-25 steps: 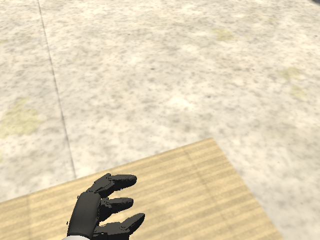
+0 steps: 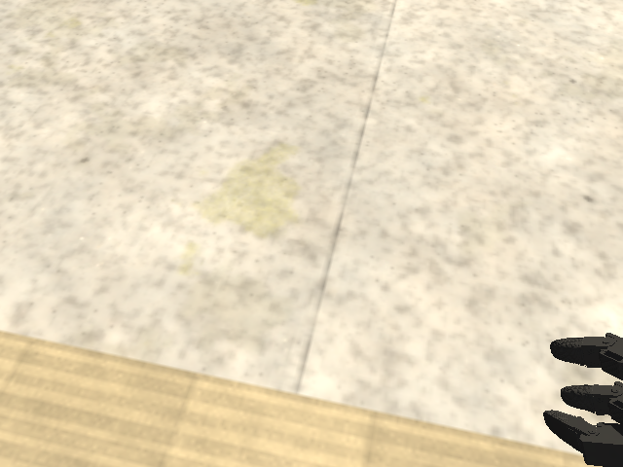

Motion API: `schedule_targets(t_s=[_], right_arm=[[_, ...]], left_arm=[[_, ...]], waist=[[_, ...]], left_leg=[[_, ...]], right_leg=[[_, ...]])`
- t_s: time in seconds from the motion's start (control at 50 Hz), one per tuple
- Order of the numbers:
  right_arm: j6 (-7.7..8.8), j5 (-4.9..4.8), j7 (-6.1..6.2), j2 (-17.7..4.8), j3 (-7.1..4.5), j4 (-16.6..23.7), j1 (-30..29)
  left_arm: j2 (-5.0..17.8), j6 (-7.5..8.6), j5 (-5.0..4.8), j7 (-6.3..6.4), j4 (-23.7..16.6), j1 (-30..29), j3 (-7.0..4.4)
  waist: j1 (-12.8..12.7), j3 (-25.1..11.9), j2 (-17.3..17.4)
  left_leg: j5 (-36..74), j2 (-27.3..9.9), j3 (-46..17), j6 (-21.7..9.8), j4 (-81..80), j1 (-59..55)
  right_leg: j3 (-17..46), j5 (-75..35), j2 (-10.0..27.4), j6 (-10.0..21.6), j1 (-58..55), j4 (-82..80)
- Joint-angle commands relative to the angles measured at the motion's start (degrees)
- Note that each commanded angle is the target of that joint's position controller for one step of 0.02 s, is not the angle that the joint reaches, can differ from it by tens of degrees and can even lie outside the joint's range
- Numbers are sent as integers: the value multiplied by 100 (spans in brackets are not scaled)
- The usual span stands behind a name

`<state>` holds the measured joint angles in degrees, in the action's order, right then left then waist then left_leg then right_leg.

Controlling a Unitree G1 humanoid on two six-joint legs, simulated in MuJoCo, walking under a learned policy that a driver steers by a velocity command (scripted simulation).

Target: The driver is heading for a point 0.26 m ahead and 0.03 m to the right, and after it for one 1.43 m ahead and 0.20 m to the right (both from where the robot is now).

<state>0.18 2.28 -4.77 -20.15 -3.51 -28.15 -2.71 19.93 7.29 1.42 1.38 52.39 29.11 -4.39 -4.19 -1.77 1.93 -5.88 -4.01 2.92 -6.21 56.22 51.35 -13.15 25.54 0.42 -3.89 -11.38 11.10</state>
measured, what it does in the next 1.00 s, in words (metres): walks ahead, turning right: left foot, then right foot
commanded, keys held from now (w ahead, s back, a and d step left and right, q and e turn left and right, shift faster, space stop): w+q+shift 0.10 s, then w+e+shift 0.90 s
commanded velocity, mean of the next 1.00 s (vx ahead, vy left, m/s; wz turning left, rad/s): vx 1.00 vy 0.00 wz -0.34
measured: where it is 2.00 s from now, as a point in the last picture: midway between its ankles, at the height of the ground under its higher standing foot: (455, 121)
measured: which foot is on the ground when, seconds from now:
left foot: up 0.00-0.08, down 0.10-0.56, up 0.58-0.94, down 0.96-1.00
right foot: down 0.00-0.08, up 0.10-0.52, down 0.54-0.98, up 1.00-1.00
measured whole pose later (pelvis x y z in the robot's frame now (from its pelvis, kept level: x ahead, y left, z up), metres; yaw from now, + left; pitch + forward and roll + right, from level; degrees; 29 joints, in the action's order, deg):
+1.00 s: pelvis +1.02 +0.01 +0.00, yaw -23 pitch +3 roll +1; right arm 5.4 3.0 1.0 -15.5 1.8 -31.8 0.8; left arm 21.4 3.4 -0.2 -0.4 46.8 25.2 -5.4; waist -6.1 1.4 -1.8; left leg -6.0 -1.3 -1.8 1.7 36.7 32.8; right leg 14.6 27.6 -8.7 7.8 1.9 51.0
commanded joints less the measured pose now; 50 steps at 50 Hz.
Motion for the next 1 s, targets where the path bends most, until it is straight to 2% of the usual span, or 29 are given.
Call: schedule_targets(t_s=[0.02,0.06,0.08,0.1,0.12,0.14,0.16,0.18,0.24,0.3,0.36,0.4,0.46,0.5,0.52,0.54,0.56,0.58,0.6,0.64,0.7,0.78,0.86,0.9,0.92,0.94,0.96,0.98,1.0], right_arm=[[14,-24,-82,0,98,-53,661],[91,-85,24,-421,-105,-442,2196],[105,-48,146,-775,-311,-823,3347],[24,-231,324,-1112,-497,-867,2972],[-28,25,378,-1743,-514,-389,2252],[-86,-29,513,-1384,-495,-350,2683],[4,-21,589,-1145,-433,-580,2490],[147,-33,593,-826,-311,-712,2349],[481,6,532,-288,-48,-999,2209],[632,-77,431,-277,-38,-1256,2246],[762,-143,368,-231,-2,-1327,2053],[855,-221,378,-305,8,-1452,2268],[811,-133,500,-556,-40,-1578,2492],[641,27,665,-813,-115,-1570,2457],[510,116,727,-936,-163,-1486,2228],[412,133,755,-1009,-185,-1355,1878],[478,170,648,-353,-7,-1266,1705],[573,-71,505,241,160,-698,2239],[710,30,525,-114,222,-571,1750],[820,34,485,-182,273,-464,1283],[444,219,470,-69,362,-366,1338],[372,83,362,78,501,147,104],[427,-47,349,72,501,160,-283],[460,-44,404,-105,422,81,-29],[479,-52,469,-341,313,-81,503],[512,-84,552,-582,178,-319,1516],[529,-48,679,-902,7,-591,2875],[538,175,773,-1293,-128,-737,3721],[495,194,701,-1579,-217,-639,3002]], left_arm=[[706,102,-32,-11,-643,-914,-17],[1169,-83,37,8,-827,-983,-153],[1231,-156,39,-5,-1005,-1120,-181],[614,-174,104,-87,-1073,-1110,-96],[264,-115,-71,-107,-1785,-322,92],[538,9,10,-126,-1813,-958,116],[448,21,-79,-97,-1766,-1051,158],[274,-36,36,-86,-1779,-1209,232],[73,-471,103,-195,-1574,-896,286],[-66,-546,-19,-263,-1853,-1810,316],[-176,-474,-97,-391,-1783,-2142,344],[-264,-430,-160,-470,-1736,-2371,354],[-68,-423,-119,-502,-1616,-2366,281],[204,-480,-67,-479,-1429,-1623,171],[429,-501,-77,-448,-1134,-548,50],[672,-511,-43,-383,-791,674,-102],[936,-589,-69,-283,-693,837,-223],[1475,-648,33,-253,-905,157,-336],[1163,-646,-57,-239,-1148,-93,-336],[673,-586,-55,-196,-929,-215,-221],[511,-402,-96,-177,-940,-442,-99],[636,-293,-133,-195,-982,-548,-136],[839,-296,-224,-221,-861,-235,-237],[953,-307,-207,-162,-884,-331,-281],[1092,-301,-172,-149,-898,-390,-312],[1275,-288,-130,-164,-960,-655,-345],[1060,-214,-68,-184,-1083,-987,-292],[59,-161,-88,-169,-1290,-892,-47],[31,-194,-311,-190,-1632,-320,76]], waist=[[827,717,-554],[1673,-430,-904],[2191,-978,-570],[1726,-803,728],[818,-2056,1397],[1314,-2573,195],[1037,-1492,-204],[748,-752,-704],[159,34,-718],[277,866,-247],[301,851,-230],[447,811,-225],[457,565,32],[7,71,481],[-530,-412,585],[-1202,-793,360],[-1027,-697,-471],[-5,-1241,-2464],[-345,-1356,-917],[118,-127,293],[604,432,194],[337,878,-196],[-93,505,-473],[44,273,-497],[288,-133,-476],[898,-677,-452],[1579,-1345,-385],[1585,-2070,1073],[857,-2626,2549]], left_leg=[[353,665,840,-270,-654,-2415],[-263,1084,756,-544,-887,-4401],[-211,1150,296,-737,-1426,-6270],[-224,590,-860,-870,-1778,-7084],[297,-1262,-4214,-2003,-2681,-8361],[-981,-1242,-4838,-1950,-3510,-8084],[-1275,-1261,-4438,-1670,-3797,-6971],[-1021,-1111,-3890,-1415,-3828,-5709],[-347,-853,-2505,-1156,-4204,-3402],[-32,-481,-1302,-827,-4975,-3218],[1222,21,-12,-300,-5245,-3473],[1913,-166,252,-107,-5559,-3930],[4858,-336,618,201,-4973,-5413],[7078,-575,721,358,-3526,-6048],[7533,-652,725,386,-2087,-5952],[6838,-535,765,368,-65,-5127],[1757,239,659,321,2220,-3453],[-2475,1192,-111,736,4250,-601],[-1779,841,-875,522,4002,-175],[-1144,229,-907,457,2595,-605],[-1546,-97,-773,697,1679,-1189],[-17,-114,-311,933,-594,-1826],[1272,253,-222,800,-2028,-2597],[966,447,-302,706,-2572,-3155],[489,623,-306,645,-2572,-3802],[64,580,-355,592,-2548,-4877],[-788,27,-748,476,-2157,-6394],[-2845,-1629,-2679,262,-2511,-7770],[-3590,-2468,-5878,-265,-3924,-7875]], right_leg=[[-165,-7365,1058,659,1782,169],[-42,-8833,1289,657,1729,2704],[39,-7798,1202,535,2762,4670],[68,-1198,-8,336,4326,7218],[1083,403,-220,243,5944,9143],[1704,-493,-29,325,6091,9011],[1659,-691,284,373,6144,8576],[1615,-692,584,398,5860,7919],[1837,-189,806,474,4659,6844],[1806,-1163,803,556,5268,5395],[1342,-3033,621,771,4645,3819],[1048,-3963,459,956,4214,3161],[476,-3530,-135,1188,4087,2696],[209,-2462,-614,1358,3499,2762],[274,-1938,-816,1486,2587,2799],[682,-1564,-768,1692,1236,2369],[1669,-971,-134,1926,272,2768],[5365,-246,1247,3260,-1248,1628],[6276,35,1332,3116,-1098,540],[5201,-321,1055,2504,760,252],[4061,-1114,388,2345,2460,128],[3356,-2276,-167,2103,3519,-318],[3432,-3823,-63,1715,2647,14],[3534,-4720,-14,1508,2105,625],[3543,-5561,-19,1377,1877,1356],[3468,-5724,-95,1243,2023,2583],[3301,-4986,-265,1159,2810,4143],[2668,-502,-775,1162,4168,6219],[2258,269,-875,1095,5254,7303]])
